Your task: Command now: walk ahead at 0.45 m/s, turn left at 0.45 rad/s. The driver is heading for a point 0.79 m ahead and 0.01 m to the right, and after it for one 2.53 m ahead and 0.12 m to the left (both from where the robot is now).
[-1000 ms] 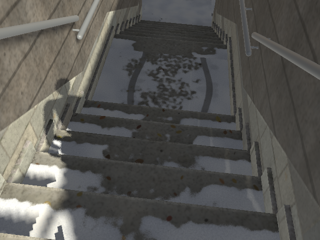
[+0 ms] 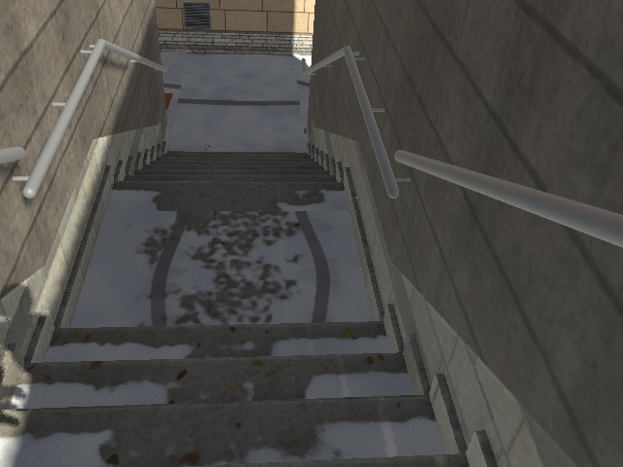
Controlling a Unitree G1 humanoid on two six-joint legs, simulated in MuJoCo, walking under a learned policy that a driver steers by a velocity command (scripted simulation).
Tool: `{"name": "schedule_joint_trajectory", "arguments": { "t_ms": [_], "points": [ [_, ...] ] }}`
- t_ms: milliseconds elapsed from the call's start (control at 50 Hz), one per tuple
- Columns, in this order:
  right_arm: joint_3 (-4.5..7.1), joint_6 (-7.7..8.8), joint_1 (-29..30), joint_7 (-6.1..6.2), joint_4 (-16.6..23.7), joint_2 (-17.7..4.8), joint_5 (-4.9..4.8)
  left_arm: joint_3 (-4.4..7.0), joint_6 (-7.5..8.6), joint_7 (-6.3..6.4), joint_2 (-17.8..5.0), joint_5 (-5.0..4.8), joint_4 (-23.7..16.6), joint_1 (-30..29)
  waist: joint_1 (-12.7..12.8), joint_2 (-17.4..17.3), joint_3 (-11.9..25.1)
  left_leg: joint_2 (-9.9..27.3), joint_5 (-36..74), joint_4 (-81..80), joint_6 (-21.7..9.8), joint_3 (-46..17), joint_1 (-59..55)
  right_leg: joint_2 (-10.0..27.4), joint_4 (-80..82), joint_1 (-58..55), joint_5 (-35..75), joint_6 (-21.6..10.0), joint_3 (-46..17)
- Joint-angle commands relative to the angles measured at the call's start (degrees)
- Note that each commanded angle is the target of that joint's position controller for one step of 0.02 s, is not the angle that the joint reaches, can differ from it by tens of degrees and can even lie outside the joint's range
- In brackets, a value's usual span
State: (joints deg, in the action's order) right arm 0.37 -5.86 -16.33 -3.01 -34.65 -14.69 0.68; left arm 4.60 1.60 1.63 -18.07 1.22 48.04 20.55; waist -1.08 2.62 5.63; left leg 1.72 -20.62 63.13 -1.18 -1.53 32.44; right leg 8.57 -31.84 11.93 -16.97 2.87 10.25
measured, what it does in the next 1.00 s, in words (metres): goes down: left foot, then right foot 0.17 m lower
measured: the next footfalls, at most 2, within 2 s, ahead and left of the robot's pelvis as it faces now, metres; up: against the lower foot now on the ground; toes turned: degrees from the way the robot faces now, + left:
left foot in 0.06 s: +0.06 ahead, +0.14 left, +0.00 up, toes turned -1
right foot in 0.60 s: +0.44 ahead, +0.05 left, -0.17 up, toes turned +3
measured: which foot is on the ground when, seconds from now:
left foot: up 0.00-0.04, down 0.06-0.60, up 0.62-1.00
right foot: down 0.00-0.02, up 0.04-0.58, down 0.60-1.00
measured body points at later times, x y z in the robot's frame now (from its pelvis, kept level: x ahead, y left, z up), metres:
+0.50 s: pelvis +0.22 +0.09 -0.05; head +0.24 +0.11 +0.40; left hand +0.36 +0.33 -0.18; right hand +0.17 -0.19 -0.17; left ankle +0.02 +0.14 -0.73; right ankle +0.41 +0.01 -0.75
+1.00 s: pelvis +0.53 +0.11 -0.22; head +0.53 +0.10 +0.23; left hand +0.50 +0.36 -0.35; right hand +0.68 -0.15 -0.32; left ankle +0.72 +0.24 -0.91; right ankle +0.40 +0.05 -0.90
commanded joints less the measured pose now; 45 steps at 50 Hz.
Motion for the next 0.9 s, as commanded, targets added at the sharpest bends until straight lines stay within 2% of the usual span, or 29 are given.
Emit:
{"name": "schedule_joint_trajectory", "arguments": {
  "t_ms": [20, 40, 60, 80, 100, 140, 160, 180, 220, 280, 320, 400, 500, 540, 580, 600, 620, 640, 660, 680, 700, 720, 740, 760, 780, 820, 840, 860, 900],
  "points": [
    [1.92, 1.21, -16.09, 0.74, -3.42, -3.07, -2.45, 2.19, -0.95, 0.17, -8.44, 1.16, -4.53, -9.94, -10.0, 1.2, -11.67, -0.63, -8.94, -20.57, -4.86, 4.8, -24.5, 7.29, 3.12, 18.67, -25.01, -5.92, -1.72],
    [2.0, 2.32, -20.88, 0.94, -7.24, -2.93, -1.0, 1.31, -2.04, -0.03, -3.78, 2.4, -3.69, -11.01, -10.57, -12.97, -16.65, -5.15, -16.16, -28.59, -4.57, 3.6, -22.92, 2.5, -20.28, 20.8, -14.81, -6.46, 0.12],
    [0.21, 4.3, -20.36, 1.13, -7.16, -1.55, 0.02, -0.94, -3.19, -0.86, 2.63, 2.36, -7.28, -15.05, -7.61, -25.61, -21.42, -1.79, -9.78, -25.59, -3.24, -11.58, -19.57, -1.92, -43.08, 39.41, -25.81, -6.93, -5.38],
    [-0.18, 5.75, -18.15, 1.99, -2.95, -7.8, -3.83, -2.86, -2.75, -1.52, 7.59, 2.84, -10.82, -13.68, -3.19, -34.85, -17.04, 6.93, 3.1, -38.03, -3.38, -38.76, -20.79, -9.41, -50.97, 49.29, -27.6, -6.59, -11.17],
    [2.86, 6.22, -21.61, 2.78, -3.31, -14.26, -2.92, -0.93, -0.9, -3.02, 1.17, 4.53, -13.12, -12.37, -3.27, -30.93, -11.25, 10.82, -7.67, -54.32, -6.45, -63.35, -25.84, -13.68, -51.26, 53.51, -26.11, -5.46, -16.04],
    [3.77, 6.29, -12.74, 3.91, -3.87, -13.69, 0.12, -0.53, 0.93, -3.13, -1.76, 3.95, -7.71, -8.9, 2.85, -14.11, -13.0, 12.92, -13.35, -49.16, -9.95, -53.25, -22.93, -8.87, -45.99, 50.82, -9.24, -3.85, -16.67],
    [3.91, 6.23, -9.95, 3.73, -3.18, -12.21, 0.81, -0.04, 0.51, -2.7, -3.53, 3.43, -6.18, -11.86, 2.28, -9.14, -13.15, 10.08, -8.02, -45.25, -8.94, -43.42, -19.16, -6.96, -41.26, 45.85, -2.44, -3.05, -15.63],
    [3.74, 6.15, -11.36, 3.78, -5.4, -10.11, -0.14, -0.31, -0.85, -2.41, -2.73, 3.31, -4.54, -11.71, 1.8, -7.41, -11.9, 7.59, 0.18, -43.31, -8.23, -35.42, -16.39, -6.25, -39.5, 40.71, 2.69, -2.55, -14.34],
    [3.05, 6.9, -16.71, 4.22, -8.7, -6.5, -1.86, -1.21, -2.33, -2.47, -0.32, 2.2, -5.26, -12.95, 1.38, -9.46, -8.93, 6.14, 21.37, -40.63, -8.89, -28.52, -19.95, -6.04, -35.89, 37.86, 7.92, -2.11, -13.07],
    [3.3, 7.84, -22.43, 4.62, -13.4, -4.91, -0.89, -0.64, -2.19, -3.71, -1.32, 0.98, -4.28, -15.17, 0.71, -6.41, -6.42, 4.48, 20.39, -36.05, -8.17, -20.93, -29.56, -5.77, -29.86, 40.95, 20.74, -4.68, -14.43],
    [3.67, 8.75, -23.45, 4.75, -14.16, -5.25, -0.99, -0.9, -1.06, -4.56, -0.69, 1.16, -4.83, -19.7, -1.12, -5.71, -8.41, 4.16, 22.34, -36.53, -7.33, -18.44, -30.86, -7.54, -21.08, 40.4, 27.49, -5.21, -12.88],
    [2.83, 8.98, -18.33, 5.42, -14.71, -2.88, -0.83, -2.68, 0.11, -5.88, 4.61, 0.82, -4.19, -23.19, -3.21, -7.05, -8.41, 0.43, 8.94, -32.62, -6.56, -10.74, -17.69, -10.43, -6.58, 20.99, 50.52, -7.0, -9.6],
    [1.58, 9.0, -23.14, 6.27, -18.66, -1.29, 1.48, -3.33, 0.96, -4.0, 5.26, 1.19, -5.95, -26.62, -9.08, -5.71, -15.15, -0.92, 24.2, -22.73, -5.58, -7.72, -24.65, -12.1, 5.82, 21.63, 41.35, -7.32, -8.3],
    [1.2, 8.76, -22.35, 7.38, -20.73, -1.76, 2.89, -3.63, 1.1, -2.48, 5.48, 0.23, -3.7, -20.68, -8.01, -5.42, -13.52, -1.87, 30.38, -11.98, -4.9, -5.96, -29.26, -11.0, 13.23, 17.01, 42.62, -7.64, -7.76],
    [1.12, 9.25, -19.97, 7.54, -21.38, -3.44, 3.04, -2.0, 0.96, -1.21, 1.29, 0.55, 2.23, -2.98, -0.63, -3.82, -8.31, 0.19, 46.29, 8.34, -5.12, -5.34, -28.32, -10.92, 17.63, 3.02, 39.84, -9.54, -4.77],
    [1.94, 9.29, -16.11, 7.26, -20.84, -5.44, 2.56, -0.87, 0.53, -1.46, 0.2, -0.28, 5.55, 7.61, 6.74, 0.61, -4.02, -1.66, 40.53, 25.52, -3.38, -1.91, -23.18, -8.57, 23.79, -10.02, 40.66, -11.14, -7.87],
    [2.33, 9.14, -13.51, 6.8, -19.54, -4.22, 1.73, -0.24, 0.69, -2.17, -2.7, 0.61, 8.01, 15.71, 8.78, 9.06, -1.74, -8.33, -12.94, 52.87, -0.71, 4.01, 1.81, -0.8, 10.31, -31.76, 54.84, -16.93, -14.73],
    [1.95, 9.37, -17.63, 6.98, -16.07, -4.21, -1.18, 0.14, 0.22, -3.2, -5.17, -0.03, 7.9, 18.6, 5.38, 9.38, 10.18, -6.25, -32.0, 61.27, 2.3, 0.1, 25.81, 11.21, -14.02, -58.39, 74.1, -25.04, -31.02],
    [1.53, 9.43, -13.8, 7.1, -14.99, -5.72, 0.06, 0.06, 0.2, -2.75, -4.2, -2.19, 5.19, 16.67, 8.36, -0.5, 10.99, -2.21, -23.59, 54.18, 2.65, -0.91, 31.58, 13.93, -6.8, -55.04, 75.56, -28.42, -33.84],
    [1.36, 9.25, -10.06, 6.64, -12.29, -6.26, 0.38, 1.71, -0.03, -0.66, -7.92, -1.53, 4.17, 9.73, 7.14, 2.35, 10.43, -1.82, -19.44, 50.72, 2.85, -2.18, 37.32, 17.79, 2.71, -48.39, 37.67, -36.24, -44.86],
    [2.47, 9.08, -6.91, 5.58, -14.57, -9.21, 3.28, 0.66, -0.29, -0.65, -2.97, -0.59, 3.43, 6.2, 3.99, -9.14, 2.11, 2.57, -13.55, 38.09, 1.49, -4.4, 32.54, 12.88, 7.83, -31.38, 14.67, -32.08, -43.01],
    [3.24, 8.71, -4.23, 4.6, -13.85, -10.03, 3.92, -0.47, 0.17, -0.93, -1.91, -0.77, 2.35, 2.34, 0.75, -10.13, -4.82, 3.49, -7.57, 22.78, 1.93, -4.55, 22.49, 9.0, 10.54, -12.72, 9.28, -28.83, -41.26],
    [2.96, 8.01, -2.49, 4.33, -14.76, -7.19, 4.31, -0.81, 1.29, -1.12, -0.45, -0.53, 4.07, 3.53, -0.61, -8.62, -10.2, 4.09, -2.53, 17.15, 2.53, -5.23, 18.46, 6.08, 8.98, -1.17, 16.27, -27.21, -40.41],
    [2.5, 7.11, 3.5, 4.13, -11.81, -4.79, 3.83, -0.96, 2.05, -0.55, -0.72, -1.96, 3.48, 2.45, -0.88, -7.64, -13.16, 4.02, 7.13, 0.73, 4.76, -3.37, 8.61, -0.57, 12.99, 11.39, 18.69, -23.73, -32.21],
    [1.48, 6.66, 2.25, 3.87, -12.59, -0.8, 4.78, -0.83, 1.96, 0.05, -1.84, -1.99, 3.86, 3.51, -0.45, -2.56, -11.01, 1.81, 10.02, 0.78, 5.27, -0.02, 2.06, -2.29, 12.05, 15.42, 28.68, -23.13, -31.5],
    [1.57, 7.08, -7.32, 3.24, -17.2, 0.32, 3.31, -0.3, 1.56, -0.71, -2.27, -0.79, 3.88, 4.75, -2.5, 1.86, -4.12, 1.42, 25.22, 4.54, 2.83, 0.37, -2.72, -3.32, 6.05, 13.02, 39.87, -21.69, -29.21],
    [3.02, 7.78, -0.94, 3.09, -14.66, -3.3, 2.06, -0.91, 2.31, -0.26, 0.95, -1.73, 5.71, 7.83, -0.72, 0.24, -5.42, 2.77, 35.35, -3.51, 1.65, -3.81, 5.62, -5.85, 2.5, 8.17, 27.09, -20.42, -30.15],
    [3.38, 8.09, 4.49, 2.92, -12.43, -4.1, 2.14, -1.54, 2.63, -0.02, 2.4, -2.09, 5.04, 7.52, 0.51, -1.25, -7.21, 2.12, 40.01, -11.16, 1.03, -3.56, 6.61, -8.02, 1.59, 9.35, 17.1, -19.53, -30.71],
    [2.21, 8.75, 9.67, 2.05, -10.78, -0.39, 3.52, -2.11, 2.3, 0.35, 2.92, -2.05, 3.61, 5.47, 2.32, -0.7, -6.13, -0.14, 50.29, -17.62, 0.22, -2.15, -0.65, -11.13, -1.68, 14.18, 2.31, -18.16, -31.98]
  ]
}}
Velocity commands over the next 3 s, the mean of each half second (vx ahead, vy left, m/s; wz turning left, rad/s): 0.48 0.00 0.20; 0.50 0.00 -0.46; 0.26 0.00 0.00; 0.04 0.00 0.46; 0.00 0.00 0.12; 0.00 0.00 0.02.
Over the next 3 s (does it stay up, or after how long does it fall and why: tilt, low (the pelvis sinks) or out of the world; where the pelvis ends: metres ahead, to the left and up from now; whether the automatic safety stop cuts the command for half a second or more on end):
stays up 0.71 0.13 -0.32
